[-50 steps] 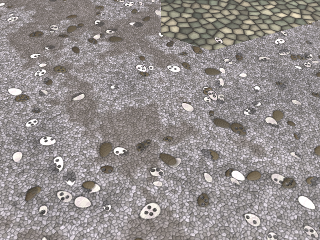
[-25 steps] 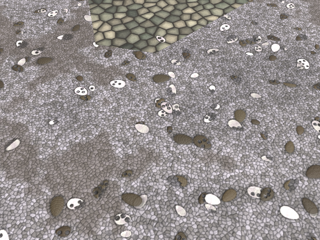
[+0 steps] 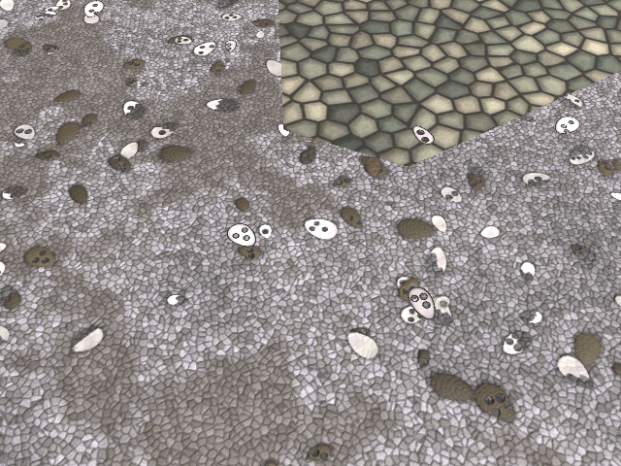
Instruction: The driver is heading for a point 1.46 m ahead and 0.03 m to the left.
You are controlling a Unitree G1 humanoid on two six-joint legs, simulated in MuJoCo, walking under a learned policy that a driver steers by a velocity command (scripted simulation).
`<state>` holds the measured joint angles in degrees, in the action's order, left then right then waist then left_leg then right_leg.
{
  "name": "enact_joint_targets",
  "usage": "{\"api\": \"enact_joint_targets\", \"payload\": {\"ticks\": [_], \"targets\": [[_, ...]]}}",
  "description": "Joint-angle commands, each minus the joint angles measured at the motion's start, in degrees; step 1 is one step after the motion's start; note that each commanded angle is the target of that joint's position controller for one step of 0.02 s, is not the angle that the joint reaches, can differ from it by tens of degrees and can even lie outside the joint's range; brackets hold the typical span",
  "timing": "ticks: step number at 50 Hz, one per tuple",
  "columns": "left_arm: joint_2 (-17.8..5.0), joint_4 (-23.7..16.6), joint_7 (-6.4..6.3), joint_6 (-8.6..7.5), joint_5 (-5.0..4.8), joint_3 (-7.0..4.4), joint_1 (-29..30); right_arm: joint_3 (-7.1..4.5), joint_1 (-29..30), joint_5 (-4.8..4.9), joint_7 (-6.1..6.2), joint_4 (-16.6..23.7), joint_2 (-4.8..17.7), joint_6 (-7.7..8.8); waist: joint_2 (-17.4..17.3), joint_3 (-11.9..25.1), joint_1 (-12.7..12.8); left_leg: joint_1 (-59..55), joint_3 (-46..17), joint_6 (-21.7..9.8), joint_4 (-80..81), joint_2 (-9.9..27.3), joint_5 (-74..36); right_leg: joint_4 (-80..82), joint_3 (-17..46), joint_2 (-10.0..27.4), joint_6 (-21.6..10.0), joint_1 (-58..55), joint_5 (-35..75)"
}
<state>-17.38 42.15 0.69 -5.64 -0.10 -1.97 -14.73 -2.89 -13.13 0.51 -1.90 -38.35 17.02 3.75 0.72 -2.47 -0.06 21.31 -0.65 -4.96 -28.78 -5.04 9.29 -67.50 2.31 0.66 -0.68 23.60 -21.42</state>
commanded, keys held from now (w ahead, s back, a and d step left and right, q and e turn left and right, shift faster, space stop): w+q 0.16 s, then w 0.78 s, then w+e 0.06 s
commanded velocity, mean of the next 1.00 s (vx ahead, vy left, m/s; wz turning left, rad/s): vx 0.50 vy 0.00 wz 0.20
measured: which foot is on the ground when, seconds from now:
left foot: down 0.00-0.38, up 0.40-0.84, down 0.86-1.00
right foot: up 0.00-0.34, down 0.36-0.88, up 0.90-1.00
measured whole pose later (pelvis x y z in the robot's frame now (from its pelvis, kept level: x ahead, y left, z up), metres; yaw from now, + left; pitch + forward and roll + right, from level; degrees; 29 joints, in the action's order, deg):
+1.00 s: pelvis +0.54 +0.07 +0.01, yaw +11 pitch +1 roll +0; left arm -17.7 47.1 0.6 -4.2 -1.3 -2.3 -18.0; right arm -2.4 -11.2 -0.2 -1.6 -39.9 15.5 4.3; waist 1.7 -1.4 0.9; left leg 18.4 2.1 -3.1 -26.3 -1.9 9.4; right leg -64.8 1.7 2.9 -0.9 24.6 -21.0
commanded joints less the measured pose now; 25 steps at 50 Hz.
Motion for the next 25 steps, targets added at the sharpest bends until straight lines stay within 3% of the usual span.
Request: {"api": "enact_joint_targets", "payload": {"ticks": [1, 4, 8, 12, 15, 16, 17, 18, 19, 20, 21, 22, 23, 24, 25], "targets": [[-6.7, -6.1, -0.30, -1.08, 1.08, -1.92, 1.7, -1.97, -1.8, -0.41, 0.69, 4.0, 7.2, 0.27, -3.2, 5.1, 0.3, -14.3, -22.3, -12.0, 15.0, 15.3, -10.6, 3.9, 2.8, 4.6, 1.5, 13.6, 3.5], [-4.9, -6.4, -0.88, 0.10, 1.32, -1.34, 3.0, -2.46, -2.4, 0.01, 1.60, 3.1, 8.7, 0.43, -3.6, 3.5, 0.7, -8.8, -17.0, -12.0, 16.1, 13.1, -16.3, 11.9, 1.1, 4.0, 4.3, 12.7, 8.3], [-2.6, -8.1, -0.66, -0.26, 0.95, -0.48, 11.9, -2.83, -5.3, 0.69, 2.60, 1.5, 9.5, -0.34, -5.1, 2.7, -2.7, -6.1, -13.8, -8.1, 14.6, 9.2, -11.4, 29.2, 0.5, 0.9, 5.2, 7.9, 23.2], [-3.4, -8.7, 0.57, -1.32, 0.14, -0.70, 16.4, -2.49, -9.2, 0.94, 2.77, -0.9, 8.7, -0.79, -5.9, 2.6, -5.0, -11.4, -17.0, -7.1, 12.0, 12.1, -7.1, 36.9, 1.1, 0.1, 3.6, 5.8, 27.4], [-5.1, -8.8, 0.95, -1.91, 0.08, -1.54, 15.6, -2.56, -9.5, 0.53, 2.79, -1.8, 8.7, -1.21, -7.4, 2.0, -4.0, -17.0, -20.7, -6.1, 8.4, 14.8, -10.1, 39.6, 1.1, 0.0, 0.8, 4.8, 20.8], [-5.6, -8.3, 0.84, -2.09, 0.09, -1.91, 13.4, -2.60, -8.8, 0.47, 2.72, -1.9, 8.8, -1.42, -8.0, 2.4, -2.5, -17.7, -20.7, -5.5, 6.4, 14.7, -14.1, 41.1, 0.1, -0.5, -0.5, 1.7, 19.0], [-6.9, -7.1, 0.52, -2.29, 0.39, -2.74, 8.5, -2.26, -8.1, 0.37, 2.61, -1.6, 7.8, -1.47, -7.5, 5.1, 0.1, -17.5, -19.1, -4.3, 1.1, 12.3, -21.0, 43.1, -0.8, -0.9, -2.3, -5.7, 19.5], [-9.1, -6.1, 0.16, -2.48, 1.07, -3.56, 0.4, -1.36, -7.3, -0.18, 2.46, -0.7, 5.8, -1.34, -5.2, 12.4, 4.0, -12.6, -16.4, -2.5, -10.6, 9.5, -19.7, 40.6, 4.5, 5.1, -5.9, -19.2, 21.3], [-14.2, -4.5, -0.02, -2.03, 1.56, -5.05, -7.5, -0.11, -14.1, 0.15, 2.40, -0.4, 2.4, -0.64, 7.2, 21.6, 3.9, 5.5, -9.9, 1.9, -30.6, 1.6, -2.3, 40.1, 24.0, 17.0, -14.9, -41.3, 17.5], [-11.8, -2.1, 0.64, -1.34, -0.33, -4.90, -11.1, 0.08, -15.8, 0.93, 2.40, -0.6, 3.3, -0.08, 16.1, 22.5, 4.4, 18.1, -8.8, 3.7, -41.7, -0.5, 23.5, 48.1, 41.4, 22.5, -18.5, -45.5, 2.7], [-7.9, -2.6, 0.57, -1.11, -1.11, -3.74, -8.5, -1.15, -9.8, 1.59, 2.31, -0.1, 8.1, 0.13, 8.4, 13.2, 5.6, 23.3, -10.5, 3.4, -45.5, 2.9, 20.7, 50.4, 37.7, 20.7, -15.8, -38.7, -6.2], [-6.4, -3.3, 0.38, -0.63, -0.49, -3.08, -4.8, -1.21, -4.2, 1.30, 2.26, 1.2, 8.3, 0.17, 4.0, 7.3, 5.0, 23.6, -7.9, 3.2, -44.8, 5.4, 16.0, 51.4, 30.1, 18.3, -13.6, -31.1, -4.2], [-5.2, -3.2, 0.45, -0.37, 0.04, -2.47, -2.4, -1.10, -1.3, 0.43, 2.06, 2.1, 7.5, 0.29, 2.1, 2.6, 3.7, 22.9, -6.3, 3.4, -41.3, 7.3, 12.7, 53.4, 24.8, 15.8, -13.1, -24.0, 1.6], [-4.2, -3.2, 0.42, -0.45, 0.46, -2.05, -0.9, -1.28, -1.2, -0.17, 1.94, 2.1, 6.8, 0.32, 2.9, 1.5, 2.1, 20.4, -5.9, 3.6, -37.8, 9.2, 10.1, 54.6, 21.3, 13.8, -12.5, -20.0, 6.4], [-3.9, -3.2, 0.44, -0.50, 0.67, -1.88, -0.2, -1.11, -2.4, -0.07, 1.76, 1.8, 5.6, 0.23, 4.2, 1.4, 1.0, 17.7, -5.2, 3.9, -35.8, 9.9, 8.8, 55.8, 18.5, 12.2, -12.1, -17.4, 10.0]]}}
Keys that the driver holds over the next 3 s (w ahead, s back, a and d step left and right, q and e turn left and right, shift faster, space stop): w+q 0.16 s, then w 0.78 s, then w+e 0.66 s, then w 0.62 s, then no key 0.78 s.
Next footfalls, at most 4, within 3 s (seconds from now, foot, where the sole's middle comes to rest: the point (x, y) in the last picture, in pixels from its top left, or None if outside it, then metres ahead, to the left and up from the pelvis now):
0.36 right None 0.39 -0.12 -0.77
0.86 left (236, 391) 0.61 0.18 -0.77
1.40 right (328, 272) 0.93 -0.03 -0.77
1.88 left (266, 184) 1.23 0.15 -0.77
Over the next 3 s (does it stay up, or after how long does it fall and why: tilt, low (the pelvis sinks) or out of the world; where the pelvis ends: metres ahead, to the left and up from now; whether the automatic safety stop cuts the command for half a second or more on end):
stays up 1.42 -0.02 0.00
